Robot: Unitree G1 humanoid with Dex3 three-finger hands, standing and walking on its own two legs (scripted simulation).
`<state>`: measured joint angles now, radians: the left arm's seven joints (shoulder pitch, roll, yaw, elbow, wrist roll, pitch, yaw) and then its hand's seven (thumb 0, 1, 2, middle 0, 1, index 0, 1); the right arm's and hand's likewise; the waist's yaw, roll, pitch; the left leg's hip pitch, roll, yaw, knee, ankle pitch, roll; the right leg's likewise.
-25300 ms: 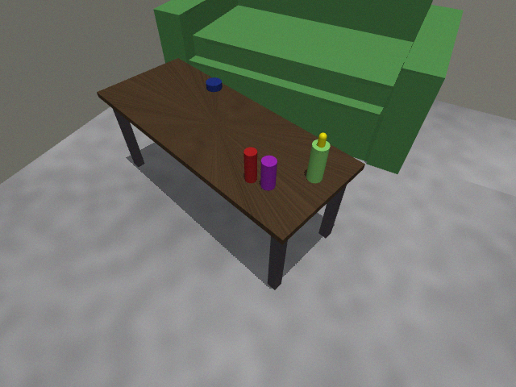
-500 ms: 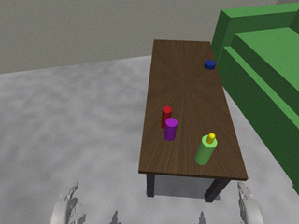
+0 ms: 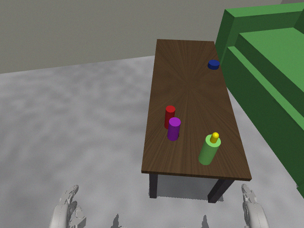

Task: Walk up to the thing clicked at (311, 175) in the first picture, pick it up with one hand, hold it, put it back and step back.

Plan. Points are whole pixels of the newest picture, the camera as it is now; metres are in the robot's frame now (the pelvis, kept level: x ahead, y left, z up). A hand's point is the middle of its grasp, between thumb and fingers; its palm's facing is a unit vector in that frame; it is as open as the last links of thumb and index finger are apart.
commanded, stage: home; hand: right
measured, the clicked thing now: (210, 147) +0.45 -0.22 -0.18
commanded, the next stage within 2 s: stand in 0.18 s
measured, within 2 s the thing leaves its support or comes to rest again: neither
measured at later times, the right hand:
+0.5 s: hand out of the picture +0.13 -0.24 -0.11, palm faces -0.04 +0.93 -0.36, open 15.1 cm
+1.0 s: hand out of the picture +0.06 -0.25 -0.10, palm faces +0.00 +0.94 -0.35, open 7.5 cm
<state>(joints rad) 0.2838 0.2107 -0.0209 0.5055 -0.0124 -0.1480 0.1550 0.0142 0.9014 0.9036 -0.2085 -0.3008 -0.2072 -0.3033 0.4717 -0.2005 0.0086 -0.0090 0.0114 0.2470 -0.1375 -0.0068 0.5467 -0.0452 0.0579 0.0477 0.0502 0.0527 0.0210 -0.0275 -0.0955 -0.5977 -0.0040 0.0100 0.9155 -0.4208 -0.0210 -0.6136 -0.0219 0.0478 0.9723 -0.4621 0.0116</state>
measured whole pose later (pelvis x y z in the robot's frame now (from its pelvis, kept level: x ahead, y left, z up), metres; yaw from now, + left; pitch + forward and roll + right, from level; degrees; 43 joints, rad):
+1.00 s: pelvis +0.01 +0.00 +0.05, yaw -1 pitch -4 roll +0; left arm 0.14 0.31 0.01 1.09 0.01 -0.01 0.00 0.01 0.91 0.90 -0.21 -0.30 -0.21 -0.30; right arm 0.20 -0.32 0.01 1.06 -0.03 -0.02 -0.02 0.01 -0.88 -0.89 0.21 0.30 0.20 0.30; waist -0.01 -0.01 0.04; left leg -0.17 0.04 0.00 0.47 -0.23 -0.03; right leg -0.16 0.02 0.03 0.47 -0.24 0.00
